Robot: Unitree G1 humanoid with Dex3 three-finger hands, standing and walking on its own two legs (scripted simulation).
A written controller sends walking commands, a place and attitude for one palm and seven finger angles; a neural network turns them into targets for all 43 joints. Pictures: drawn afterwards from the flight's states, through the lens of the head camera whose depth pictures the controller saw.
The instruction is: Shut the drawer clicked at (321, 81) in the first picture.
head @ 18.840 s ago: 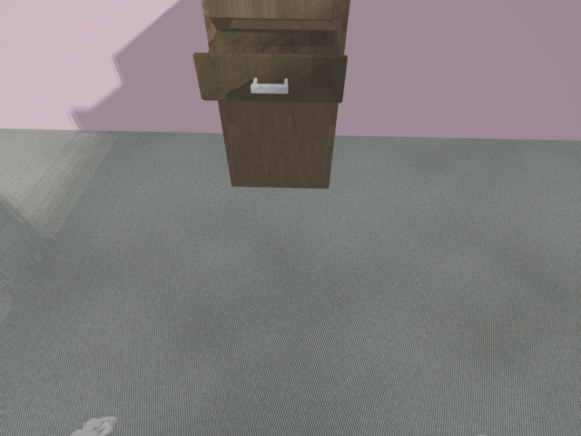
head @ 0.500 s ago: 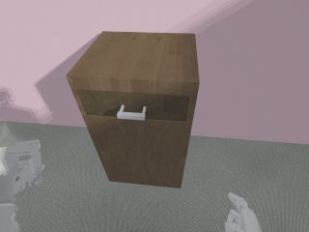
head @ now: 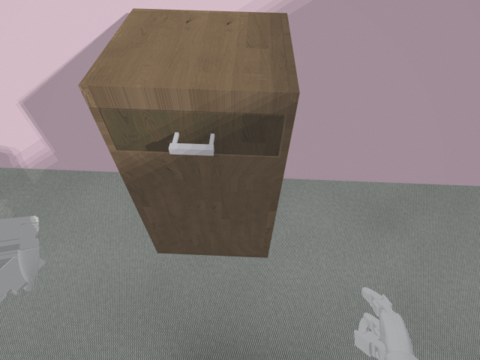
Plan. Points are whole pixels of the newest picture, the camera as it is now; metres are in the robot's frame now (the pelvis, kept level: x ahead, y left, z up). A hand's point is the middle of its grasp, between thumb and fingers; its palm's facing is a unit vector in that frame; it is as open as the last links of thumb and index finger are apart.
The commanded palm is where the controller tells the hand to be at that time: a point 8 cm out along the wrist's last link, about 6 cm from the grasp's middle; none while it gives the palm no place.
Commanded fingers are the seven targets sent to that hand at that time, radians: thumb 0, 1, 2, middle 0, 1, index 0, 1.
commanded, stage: step back with the hand held close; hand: left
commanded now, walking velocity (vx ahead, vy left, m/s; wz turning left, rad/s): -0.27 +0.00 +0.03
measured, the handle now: (193, 143) +0.61 +0.16 -0.04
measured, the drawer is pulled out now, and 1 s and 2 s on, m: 0.00 0.00 0.00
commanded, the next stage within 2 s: stop stepping back and stand still in 0.78 s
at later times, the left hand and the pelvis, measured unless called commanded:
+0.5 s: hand (4, 329) +0.13 +0.24 +0.16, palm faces +0.36 -0.78 -0.51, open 3.2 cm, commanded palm +0.06 +0.27 +0.18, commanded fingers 0.00 0.90 0.90 -1.40 -1.60 -1.40 -1.60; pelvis -0.07 -0.01 -0.01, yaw +0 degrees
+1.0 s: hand out of the picture +0.00 +0.26 +0.16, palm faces +0.39 -0.85 -0.35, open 3.2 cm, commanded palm -0.04 +0.30 +0.18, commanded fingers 0.00 0.90 0.90 -1.40 -1.60 -1.40 -1.60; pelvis -0.16 +0.01 -0.01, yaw +0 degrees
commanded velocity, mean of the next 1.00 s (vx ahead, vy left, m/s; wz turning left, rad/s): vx -0.29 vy -0.01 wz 0.00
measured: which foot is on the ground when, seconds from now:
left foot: down 0.00-0.86, up 0.88-1.00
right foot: down 0.00-0.24, up 0.26-0.46, down 0.48-1.00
